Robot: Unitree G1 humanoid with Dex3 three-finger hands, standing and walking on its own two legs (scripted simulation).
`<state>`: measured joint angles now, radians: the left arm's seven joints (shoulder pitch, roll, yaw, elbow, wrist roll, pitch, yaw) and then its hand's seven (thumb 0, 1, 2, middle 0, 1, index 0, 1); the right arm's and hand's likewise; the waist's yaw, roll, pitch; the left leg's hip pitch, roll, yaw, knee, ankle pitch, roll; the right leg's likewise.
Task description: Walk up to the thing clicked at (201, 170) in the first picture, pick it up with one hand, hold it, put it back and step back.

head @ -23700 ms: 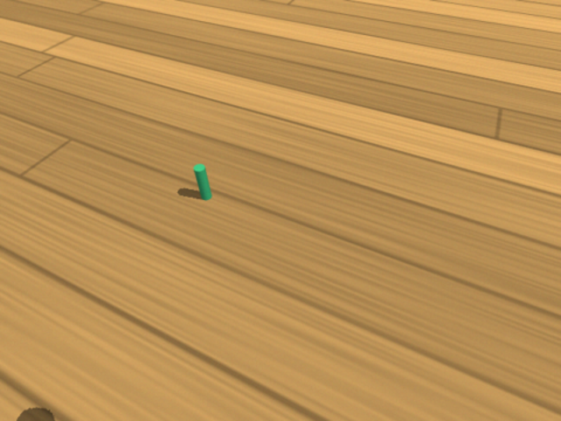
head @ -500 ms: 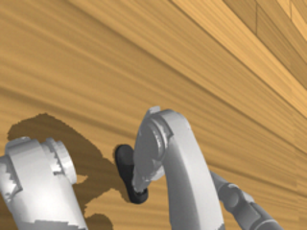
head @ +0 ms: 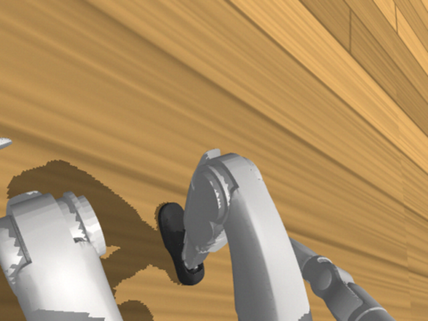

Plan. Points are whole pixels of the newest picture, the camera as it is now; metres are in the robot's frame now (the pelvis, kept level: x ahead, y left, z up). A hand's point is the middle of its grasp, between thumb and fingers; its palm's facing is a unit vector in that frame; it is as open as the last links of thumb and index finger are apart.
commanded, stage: withdraw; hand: left
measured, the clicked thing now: out of the picture +0.44 +0.27 -0.20
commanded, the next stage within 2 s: rise in 0.30 s
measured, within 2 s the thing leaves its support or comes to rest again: neither
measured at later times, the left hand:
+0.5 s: hand out of the picture +0.41 +0.35 -0.09, palm faces +0.29 -0.95 -0.13, open 17.4 cm
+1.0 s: hand out of the picture +0.30 +0.34 +0.07, palm faces +0.26 -0.85 -0.46, open 17.2 cm
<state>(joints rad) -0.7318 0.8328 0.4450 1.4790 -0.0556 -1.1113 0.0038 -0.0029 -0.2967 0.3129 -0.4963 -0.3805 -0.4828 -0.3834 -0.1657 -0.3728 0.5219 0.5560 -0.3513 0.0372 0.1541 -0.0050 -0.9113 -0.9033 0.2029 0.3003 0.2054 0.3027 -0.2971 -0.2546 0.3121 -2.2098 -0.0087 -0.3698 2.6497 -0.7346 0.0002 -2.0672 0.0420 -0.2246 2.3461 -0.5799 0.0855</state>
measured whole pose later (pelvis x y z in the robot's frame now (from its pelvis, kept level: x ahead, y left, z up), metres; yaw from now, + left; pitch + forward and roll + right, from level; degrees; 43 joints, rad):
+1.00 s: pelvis +0.02 -0.02 +0.16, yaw +11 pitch +33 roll -5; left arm -0.20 0.49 0.29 0.48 0.07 -0.10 0.01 -0.01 -0.50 0.09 -0.07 -0.07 -0.07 -0.07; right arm 0.09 -0.25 0.02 0.54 0.05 0.16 0.01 0.00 -0.90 -0.90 0.20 0.30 0.20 0.30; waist -0.05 0.01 -0.14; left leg -1.93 0.03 -0.07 2.03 -0.69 0.01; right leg -1.90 -0.03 -0.02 1.94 -0.62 0.05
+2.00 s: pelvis +0.10 +0.00 +0.42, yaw +15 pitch +8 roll -2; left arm 0.47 0.21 -0.02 -0.02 -0.01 0.27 0.16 -0.01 -0.58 0.03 -0.05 -0.05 -0.05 -0.05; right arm 0.26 -0.20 0.03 0.47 0.02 -0.10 -0.17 0.01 -0.89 -0.90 0.20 0.30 0.20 0.30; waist -0.02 0.04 -0.11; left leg -0.64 0.04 -0.03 0.99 -0.50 -0.01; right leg -0.62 -0.03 -0.05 0.93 -0.45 0.03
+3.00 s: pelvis +0.11 -0.01 +0.43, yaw +15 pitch +8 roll -2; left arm 0.45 0.20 -0.01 0.01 -0.01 0.27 0.14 -0.01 -0.57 0.04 -0.05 -0.06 -0.05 -0.05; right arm 0.27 -0.21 0.02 0.52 0.02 -0.13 -0.17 0.01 -0.90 -0.90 0.20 0.30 0.20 0.30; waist -0.02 0.04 -0.10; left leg -0.59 0.04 -0.03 0.95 -0.49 -0.02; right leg -0.58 -0.02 -0.05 0.90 -0.45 0.02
